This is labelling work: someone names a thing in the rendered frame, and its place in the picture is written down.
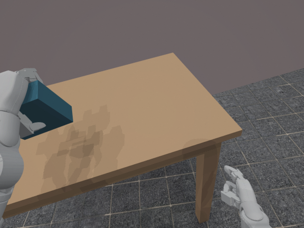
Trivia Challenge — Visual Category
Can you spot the table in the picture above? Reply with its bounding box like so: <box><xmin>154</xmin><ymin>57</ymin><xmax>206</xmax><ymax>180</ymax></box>
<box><xmin>2</xmin><ymin>53</ymin><xmax>242</xmax><ymax>223</ymax></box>

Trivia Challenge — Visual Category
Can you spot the left robot forearm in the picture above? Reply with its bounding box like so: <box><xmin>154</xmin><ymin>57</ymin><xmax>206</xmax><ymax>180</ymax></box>
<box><xmin>0</xmin><ymin>111</ymin><xmax>24</xmax><ymax>228</ymax></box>

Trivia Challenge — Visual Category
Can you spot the right robot forearm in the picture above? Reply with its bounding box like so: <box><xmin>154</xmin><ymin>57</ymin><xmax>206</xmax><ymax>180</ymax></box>
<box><xmin>239</xmin><ymin>201</ymin><xmax>272</xmax><ymax>228</ymax></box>

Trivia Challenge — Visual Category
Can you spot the robot right hand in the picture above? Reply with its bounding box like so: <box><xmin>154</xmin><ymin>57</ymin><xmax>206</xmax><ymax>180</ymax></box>
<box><xmin>221</xmin><ymin>165</ymin><xmax>257</xmax><ymax>209</ymax></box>

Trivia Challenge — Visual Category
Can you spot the robot left hand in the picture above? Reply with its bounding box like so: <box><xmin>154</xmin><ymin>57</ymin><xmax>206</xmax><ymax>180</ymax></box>
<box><xmin>0</xmin><ymin>68</ymin><xmax>46</xmax><ymax>138</ymax></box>

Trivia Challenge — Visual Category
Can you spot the sponge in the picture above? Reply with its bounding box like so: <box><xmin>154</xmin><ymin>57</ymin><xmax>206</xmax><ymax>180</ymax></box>
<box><xmin>19</xmin><ymin>80</ymin><xmax>73</xmax><ymax>140</ymax></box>

